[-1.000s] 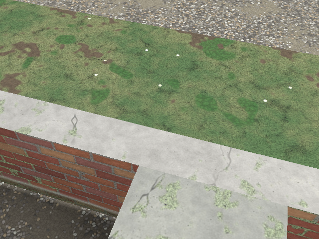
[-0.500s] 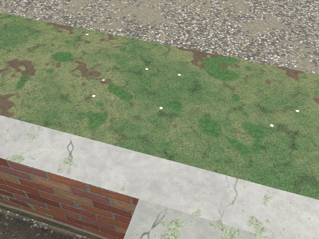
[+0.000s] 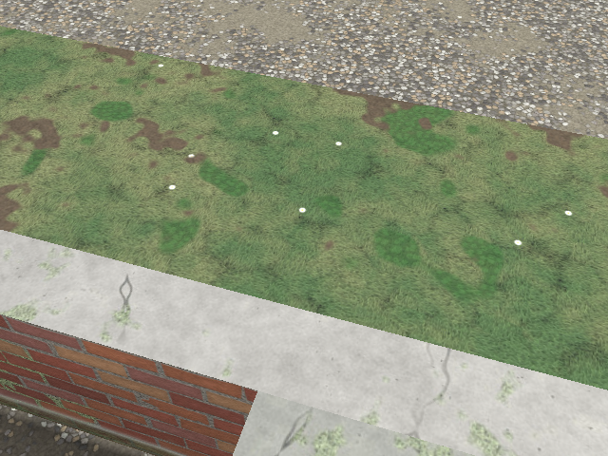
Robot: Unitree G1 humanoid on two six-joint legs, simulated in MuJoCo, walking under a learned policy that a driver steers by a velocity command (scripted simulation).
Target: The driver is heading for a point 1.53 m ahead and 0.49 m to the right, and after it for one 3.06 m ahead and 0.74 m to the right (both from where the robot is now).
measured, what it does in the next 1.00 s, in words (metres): stands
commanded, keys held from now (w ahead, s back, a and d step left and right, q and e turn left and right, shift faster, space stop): no key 1.00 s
